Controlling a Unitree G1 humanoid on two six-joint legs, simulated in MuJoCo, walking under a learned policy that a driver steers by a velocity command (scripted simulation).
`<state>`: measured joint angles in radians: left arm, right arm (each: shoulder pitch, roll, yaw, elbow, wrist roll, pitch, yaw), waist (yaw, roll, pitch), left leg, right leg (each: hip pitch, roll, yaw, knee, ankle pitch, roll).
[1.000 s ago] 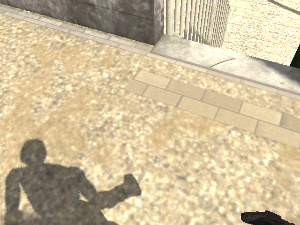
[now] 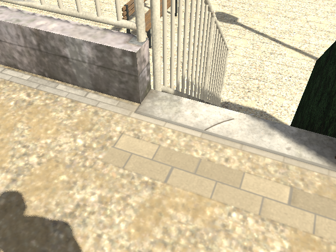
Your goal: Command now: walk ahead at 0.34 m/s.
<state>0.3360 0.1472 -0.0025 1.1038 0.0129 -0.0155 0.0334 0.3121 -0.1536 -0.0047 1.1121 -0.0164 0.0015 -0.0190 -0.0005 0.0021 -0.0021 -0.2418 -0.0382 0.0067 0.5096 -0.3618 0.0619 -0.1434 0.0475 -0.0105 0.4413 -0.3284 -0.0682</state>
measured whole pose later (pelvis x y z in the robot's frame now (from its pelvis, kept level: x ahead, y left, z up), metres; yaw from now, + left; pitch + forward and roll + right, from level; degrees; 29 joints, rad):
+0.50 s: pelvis +0.19 +0.08 +0.00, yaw -6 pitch +1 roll +0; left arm 0.16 0.22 0.07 0.92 0.02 -0.04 -0.06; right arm 0.43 -0.17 -0.05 1.04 -0.03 -0.11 0.00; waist -0.02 -0.03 -0.03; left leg 0.00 -0.03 0.21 0.27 -0.30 0.05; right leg -0.73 -0.06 0.01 1.19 -0.05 -0.11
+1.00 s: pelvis +0.59 -0.04 -0.01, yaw -32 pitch +1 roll -1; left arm 0.46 0.27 0.07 0.96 0.00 -0.07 0.00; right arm 0.00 -0.21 0.00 0.68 -0.06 -0.08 0.02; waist 0.07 -0.01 0.02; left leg -0.75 0.17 -0.11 0.99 -0.18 -0.07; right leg -0.03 0.22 0.09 0.36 -0.32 -0.19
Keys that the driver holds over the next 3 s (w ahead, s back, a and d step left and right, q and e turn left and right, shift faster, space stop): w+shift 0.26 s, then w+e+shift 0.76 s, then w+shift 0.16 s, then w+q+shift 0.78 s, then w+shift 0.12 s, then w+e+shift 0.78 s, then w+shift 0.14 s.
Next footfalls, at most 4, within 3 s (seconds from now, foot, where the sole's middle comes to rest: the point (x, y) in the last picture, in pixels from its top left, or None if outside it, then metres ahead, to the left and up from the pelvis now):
0.28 left None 0.15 0.15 -0.78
0.76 right None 0.53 -0.02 -0.78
1.18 left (197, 158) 1.02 -0.12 -0.78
1.58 right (267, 140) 1.14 -0.49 -0.78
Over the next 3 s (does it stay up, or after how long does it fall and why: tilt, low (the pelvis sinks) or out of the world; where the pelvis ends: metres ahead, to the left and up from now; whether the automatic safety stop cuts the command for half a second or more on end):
stays up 1.94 -0.53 -0.70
